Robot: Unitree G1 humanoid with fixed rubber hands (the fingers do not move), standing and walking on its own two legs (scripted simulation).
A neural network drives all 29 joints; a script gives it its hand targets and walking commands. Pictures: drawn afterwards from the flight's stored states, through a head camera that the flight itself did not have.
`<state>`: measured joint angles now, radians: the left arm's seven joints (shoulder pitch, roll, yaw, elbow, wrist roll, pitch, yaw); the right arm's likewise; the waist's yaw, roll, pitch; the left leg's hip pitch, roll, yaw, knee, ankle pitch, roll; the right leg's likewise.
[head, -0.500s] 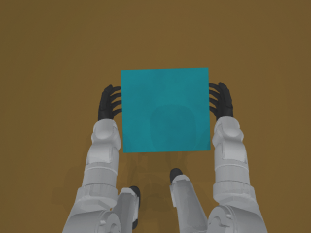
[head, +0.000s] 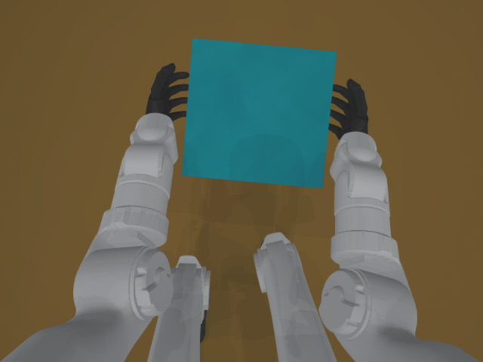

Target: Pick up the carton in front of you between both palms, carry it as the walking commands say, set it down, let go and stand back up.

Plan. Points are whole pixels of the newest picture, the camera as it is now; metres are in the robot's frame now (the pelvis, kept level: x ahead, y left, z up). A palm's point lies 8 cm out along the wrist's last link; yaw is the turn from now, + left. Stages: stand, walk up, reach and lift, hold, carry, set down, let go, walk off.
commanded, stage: set down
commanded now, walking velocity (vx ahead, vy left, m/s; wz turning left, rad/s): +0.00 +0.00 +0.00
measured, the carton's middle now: (254, 125) +0.49 -0.10 -0.19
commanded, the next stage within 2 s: none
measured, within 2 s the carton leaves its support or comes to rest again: rests again in 1.36 s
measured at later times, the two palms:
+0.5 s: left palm (192, 121) +0.54 +0.02 -0.24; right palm (333, 150) +0.43 -0.26 -0.24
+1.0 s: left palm (199, 125) +0.56 +0.01 -0.32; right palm (325, 154) +0.44 -0.27 -0.31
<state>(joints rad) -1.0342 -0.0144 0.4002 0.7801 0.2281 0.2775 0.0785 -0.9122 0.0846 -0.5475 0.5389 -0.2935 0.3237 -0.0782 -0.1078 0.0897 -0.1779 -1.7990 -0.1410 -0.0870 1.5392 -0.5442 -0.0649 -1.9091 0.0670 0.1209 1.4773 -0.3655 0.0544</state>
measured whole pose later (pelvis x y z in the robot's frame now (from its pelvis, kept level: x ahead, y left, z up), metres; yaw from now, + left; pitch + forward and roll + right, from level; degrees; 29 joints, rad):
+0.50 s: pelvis -0.02 +0.02 -0.10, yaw +0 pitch +48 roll +1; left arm -1.42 0.15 0.20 1.02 0.13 0.26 0.17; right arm -1.16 0.00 -0.65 0.62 -0.24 0.31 -0.05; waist -0.19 0.10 0.05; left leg -2.14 -0.21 -0.08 1.89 -0.59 -0.07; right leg -2.23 0.07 0.12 1.80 -0.41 0.11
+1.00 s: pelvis -0.02 +0.02 -0.15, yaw +0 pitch +45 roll -3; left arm -1.62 0.25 -0.01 1.17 0.02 0.24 0.15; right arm -1.28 -0.07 -0.67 0.74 -0.17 0.25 -0.03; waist -0.24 0.07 0.25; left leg -2.23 -0.23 -0.08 2.09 -0.63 -0.06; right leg -2.29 0.01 0.08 1.97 -0.47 0.11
